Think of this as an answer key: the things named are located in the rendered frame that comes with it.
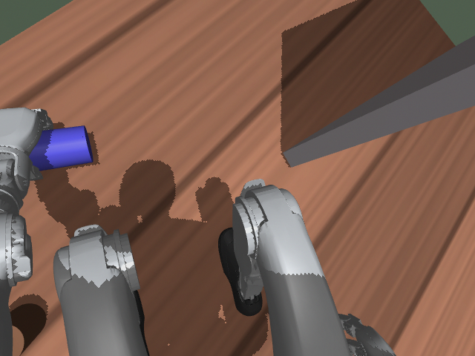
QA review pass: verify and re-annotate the right robot foot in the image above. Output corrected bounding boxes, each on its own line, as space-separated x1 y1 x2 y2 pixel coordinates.
218 228 263 316

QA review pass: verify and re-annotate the left robot hand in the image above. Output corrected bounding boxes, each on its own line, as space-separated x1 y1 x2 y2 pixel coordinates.
0 108 53 181

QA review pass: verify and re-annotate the left robot arm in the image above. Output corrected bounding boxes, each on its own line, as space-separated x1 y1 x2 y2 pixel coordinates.
0 146 33 356

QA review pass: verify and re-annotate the left robot foot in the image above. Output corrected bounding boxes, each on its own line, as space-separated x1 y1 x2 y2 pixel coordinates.
134 290 150 356

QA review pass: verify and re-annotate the right robot hand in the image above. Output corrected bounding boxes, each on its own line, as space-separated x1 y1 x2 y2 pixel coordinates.
338 314 396 356

